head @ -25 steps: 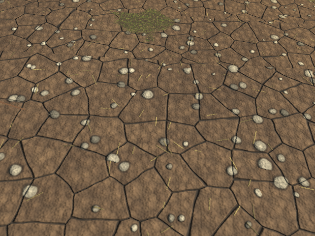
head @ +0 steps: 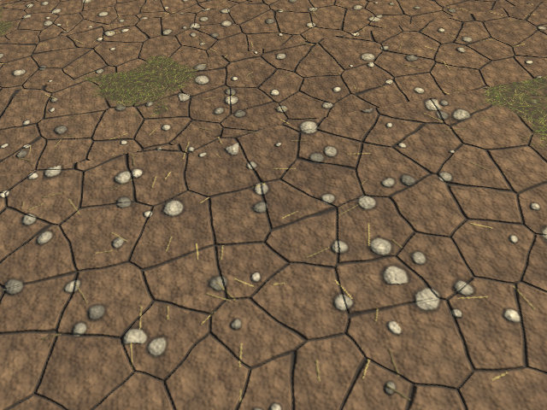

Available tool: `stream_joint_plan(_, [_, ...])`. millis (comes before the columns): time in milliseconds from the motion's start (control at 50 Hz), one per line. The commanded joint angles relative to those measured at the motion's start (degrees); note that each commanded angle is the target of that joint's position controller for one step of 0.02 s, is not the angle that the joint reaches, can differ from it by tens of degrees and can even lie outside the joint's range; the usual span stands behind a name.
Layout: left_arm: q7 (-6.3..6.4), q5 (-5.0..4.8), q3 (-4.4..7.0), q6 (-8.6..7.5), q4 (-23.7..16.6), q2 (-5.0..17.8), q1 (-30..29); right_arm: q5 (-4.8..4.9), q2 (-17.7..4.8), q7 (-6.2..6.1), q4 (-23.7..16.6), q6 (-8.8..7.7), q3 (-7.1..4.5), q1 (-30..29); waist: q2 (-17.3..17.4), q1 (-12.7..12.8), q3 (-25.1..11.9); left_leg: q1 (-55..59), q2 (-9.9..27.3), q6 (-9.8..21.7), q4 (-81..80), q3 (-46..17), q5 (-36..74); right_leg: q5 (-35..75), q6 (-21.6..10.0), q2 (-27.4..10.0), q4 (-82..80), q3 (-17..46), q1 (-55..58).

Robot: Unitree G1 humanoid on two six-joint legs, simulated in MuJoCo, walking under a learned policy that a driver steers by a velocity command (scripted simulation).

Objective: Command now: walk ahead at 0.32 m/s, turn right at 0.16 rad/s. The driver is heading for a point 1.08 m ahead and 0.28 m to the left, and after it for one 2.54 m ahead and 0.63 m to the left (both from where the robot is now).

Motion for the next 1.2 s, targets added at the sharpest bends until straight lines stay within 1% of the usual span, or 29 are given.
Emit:
stream_joint_plan(20, [-0.16, 0.12, 2.67, -1.73, -2.6, 10.6, -0.2, 0.62, -2.4, 0.80, -4.8, -1.76, 0.35, -6.1, -9.6, 2.8, -0.1, -1.7, 0.6, 0.2, -7.1, 1.4, 3.3, -8.4, -9.1, -13.8, -9.6, 11.5, 1.8])
stream_joint_plan(140, [-1.34, -0.22, 2.66, -2.40, -0.1, 11.5, 2.5, 1.74, -3.7, 1.89, -6.3, -2.31, 0.92, -7.1, -7.9, 3.5, 3.6, -1.2, 1.0, 5.0, -11.3, 1.9, -0.5, -10.3, -9.4, -17.7, -9.7, 11.5, 3.2])
stream_joint_plan(180, [-1.42, -0.52, 2.66, -2.25, 0.3, 11.4, 1.8, 1.65, -3.5, 2.16, -5.8, -2.40, 1.09, -4.4, -6.8, 1.4, 3.1, 3.8, 0.1, 6.8, -14.3, 3.3, 0.5, -6.8, -8.2, -17.4, -7.5, 8.7, 2.7])
stream_joint_plan(220, [-1.19, 0.00, 2.06, -2.26, 0.3, 9.8, 1.0, 1.49, -5.5, 1.65, -3.4, -2.20, -0.08, 4.2, -4.8, -3.2, -1.0, 17.2, -2.4, 8.8, -16.3, 3.9, 0.8, 6.1, -5.3, -13.8, 2.5, 3.2, -1.1])
stream_joint_plan(240, [-0.94, 0.89, 1.08, -2.60, -1.0, 7.1, -0.3, 1.54, -9.4, 1.21, -2.3, -2.22, -1.36, 11.9, 2.2, -6.4, -5.7, 27.3, 4.1, 11.7, -19.5, -6.4, 0.1, 10.1, -1.8, -9.0, 19.1, -3.3, -6.8])
stream_joint_plan(260, [-0.68, 1.33, 0.33, -3.90, -4.6, 4.9, 0.4, 1.11, -15.7, 1.55, -2.0, -2.19, -2.88, 16.5, 17.6, -5.9, -8.9, 40.3, 15.4, 21.2, -27.7, -34.6, -9.6, -9.5, 3.6, 0.4, 39.0, -7.6, -27.2])
stream_joint_plan(280, [-0.88, 0.09, 0.99, -5.09, -4.5, 8.5, -1.6, 1.33, -10.6, 2.03, -2.0, -2.44, -1.52, 17.2, 12.5, -6.9, -7.8, 42.3, 17.4, 22.5, -31.8, -41.8, -17.0, -17.9, 3.6, -0.8, 46.4, -0.5, -35.5])
stream_joint_plan(300, [-1.56, -1.16, 1.41, -5.91, -4.8, 10.0, -3.4, 0.76, -8.3, 1.89, -2.6, -2.51, -0.75, 14.6, 8.8, -6.2, -3.1, 39.7, 16.4, 21.2, -31.5, -35.8, -15.4, -13.7, 2.5, -3.7, 48.8, 0.3, -39.3])
stream_joint_plan(320, [-1.79, -0.81, 1.06, -6.35, -4.5, 8.9, -4.5, 0.28, -7.2, 1.75, -3.4, -2.42, -0.49, 13.0, 4.3, -5.6, -1.6, 36.6, 13.9, 20.1, -31.3, -30.4, -10.8, -9.5, 1.9, -5.4, 47.7, -0.1, -38.7])
stream_joint_plan(340, [-1.94, 0.43, 1.08, -6.63, -4.7, 8.5, -5.5, 0.32, -6.5, 1.59, -3.8, -2.03, -0.22, 11.4, 1.1, -4.7, 0.1, 33.4, 12.2, 19.3, -31.8, -26.8, -4.9, -6.3, 2.2, -6.6, 43.9, -0.5, -37.9])
stream_joint_plan(400, [-2.18, 1.69, 1.10, -6.09, -4.2, 7.0, -5.2, 0.32, -6.1, 0.67, -4.2, -1.63, 0.25, 9.2, 3.0, -2.3, 0.0, 26.8, 8.4, 18.5, -33.5, -19.6, 8.6, -1.1, 4.6, -6.7, 36.6, -2.1, -31.8])
stream_joint_plan(540, [-2.32, 0.80, -0.27, -5.88, -6.4, 3.7, -18.0, 1.34, -8.5, -1.31, -0.7, -0.58, -0.65, 13.9, 3.7, -5.8, 2.0, 18.3, 4.1, 15.0, -32.4, -13.7, 13.6, 16.3, 7.6, -2.1, 12.5, -3.6, -22.0])
stream_joint_plan(660, [-2.60, 0.06, 1.38, -6.84, -6.4, 7.3, -17.5, 1.60, -8.3, -1.90, 0.8, 0.73, -1.25, 14.3, 5.9, -3.6, 1.5, 25.3, 7.5, 12.7, -25.3, -20.5, 18.0, 10.9, 3.9, -1.9, 6.1, -1.2, -15.4])
stream_joint_plan(700, [-1.79, 0.42, 3.23, -7.18, -4.0, 10.4, -5.7, 0.99, -6.4, -1.41, -0.3, 1.05, -0.53, 12.1, 5.6, 2.7, -7.3, 22.2, 2.8, 9.9, -10.9, -17.8, 27.0, 10.8, 0.0, -3.8, 4.2, -1.6, 3.4])
stream_joint_plan(720, [-1.12, 1.16, 4.01, -6.82, -3.4, 13.7, 4.2, -0.36, -2.9, -1.22, -2.1, 0.99, 0.80, 12.3, -0.8, 6.1, -17.6, 13.3, -1.4, 8.0, 5.6, -14.1, 14.2, 6.1, -3.7, -14.2, 6.7, 9.1, 20.6])
stream_joint_plan(740, [-1.58, 1.43, 4.45, -6.07, -1.4, 16.3, 6.2, 1.49, 2.1, -0.95, -3.0, 0.40, 2.31, 22.5, -20.8, 0.4, -23.8, -7.8, -8.9, 4.6, 23.6, -9.2, -22.8, -4.0, -13.4, -27.5, 1.3, 37.2, 36.9])
stream_joint_plan(760, [-1.69, 0.41, 3.32, -5.81, -2.3, 9.9, 4.6, 2.68, -4.8, -1.20, -1.2, 0.37, 1.14, 21.2, -13.9, 1.9, -18.6, -13.7, -3.5, 4.0, 30.1, -10.1, -19.9, -14.6, -11.9, -26.8, -2.1, 39.3, 32.0])
stream_joint_plan(780, [-1.31, 0.25, 2.49, -5.48, -2.7, 6.7, 1.6, 2.48, -8.1, -1.12, -2.0, 0.57, 0.19, 13.7, -8.0, 3.4, -10.1, -14.6, -1.3, 3.8, 30.1, -8.1, -14.1, -12.9, -9.3, -24.0, -3.2, 28.3, 23.6])
stream_joint_plan(800, [-1.29, 0.67, 2.16, -5.19, -2.4, 6.2, -1.0, 1.68, -7.7, -1.23, -2.8, 0.69, 0.13, 10.2, -4.0, 2.3, -5.2, -12.8, 0.8, 3.5, 28.6, -6.3, -10.1, -5.2, -8.0, -21.5, -4.5, 21.0, 15.8])
stream_joint_plan(820, [-1.28, 0.93, 1.91, -5.05, -1.7, 5.3, -2.3, 0.96, -6.9, -1.01, -3.7, 0.63, -0.01, 7.8, -4.1, 1.4, -1.9, -11.8, 2.3, 3.4, 26.2, -6.0, -7.8, 0.1, -7.6, -19.4, -6.0, 16.1, 10.3])
stream_joint_plan(840, [-1.23, 1.48, 1.65, -5.26, -1.1, 4.9, -2.7, 1.18, -5.5, -0.63, -4.0, 0.76, 0.14, 7.9, -5.6, 0.1, -0.8, -9.2, 3.4, 3.6, 24.7, -5.9, -6.4, 3.0, -7.3, -17.6, -7.7, 12.4, 6.4])
stream_joint_plan(900, [-1.64, 0.68, 1.95, -6.22, 1.3, 5.3, -2.1, 1.29, -1.4, -0.26, -4.4, 1.24, 1.30, 7.5, -6.1, -1.2, 0.9, -8.1, 3.9, 3.4, 18.7, -4.7, -6.3, 7.5, -9.2, -16.9, -11.7, 6.8, 2.1])
stream_joint_plan(980, [-1.70, 0.28, 2.49, -6.01, 3.0, 8.1, -3.3, 0.08, -0.2, 0.48, -5.8, 0.33, 2.40, 1.9, -4.5, -1.2, 2.6, -6.9, 3.8, 2.7, 3.8, -2.3, 3.6, 22.7, -9.4, -15.4, -12.4, -1.3, 1.1])
stream_joint_plan(1020, [-1.42, 0.00, 2.45, -5.37, 4.0, 8.9, -2.5, -0.12, 0.3, 1.24, -6.2, -0.74, 2.79, -1.4, -4.5, 0.2, 1.7, -1.5, 1.9, 2.7, -4.5, 0.8, 11.0, 31.3, -7.6, -13.3, -10.6, -5.6, 0.4])
stream_joint_plan(1080, [-1.35, -0.99, 2.44, -4.42, 6.4, 10.4, 1.6, -0.03, -0.8, 1.92, -7.6, -1.34, 2.33, -5.4, -5.7, 1.1, -0.2, 2.5, 0.0, 3.9, -11.6, 0.7, 14.3, 32.1, -5.6, -14.1, -6.8, -4.2, 4.6])
stream_joint_plan(1140, [-1.06, -1.48, 2.31, -3.40, 7.0, 10.6, 0.9, -1.11, -4.4, 1.39, -5.6, -1.51, 0.51, 0.9, -5.4, -3.8, -4.1, 14.8, -2.2, 6.8, -19.4, 1.4, 18.1, 33.5, -2.3, -12.6, 3.9, -2.7, 5.3])
stream_joint_plan(1160, [-1.03, -0.69, 1.53, -3.58, 6.8, 8.6, 2.1, -1.77, -7.7, 0.72, -4.8, -1.53, -0.54, 4.8, -2.8, -5.2, -7.6, 24.0, 1.5, 8.4, -19.6, -0.6, 34.0, 26.8, 0.3, -9.1, 11.8, -4.2, 1.3])
stream_joint_plan(1180, [-1.31, 1.05, -0.30, -3.98, 5.7, 3.9, 6.3, -3.98, -11.1, -0.09, -5.4, -0.92, -0.81, 8.6, 7.4, -4.9, -16.1, 42.6, 16.6, 15.2, -13.8, -13.9, 58.5, -0.5, 4.4, -4.3, 28.5, -6.1, -13.5])
stream_joint_plan(1200, [-1.20, 0.04, -1.09, -3.32, 7.6, 2.6, 12.9, -3.39, -8.7, 0.00, -5.9, 0.19, -0.06, 9.0, 13.9, -4.4, -26.0, 46.8, 24.7, 22.0, -14.2, -23.2, 60.9, -29.9, 6.4, -1.4, 41.2, -1.2, -17.9])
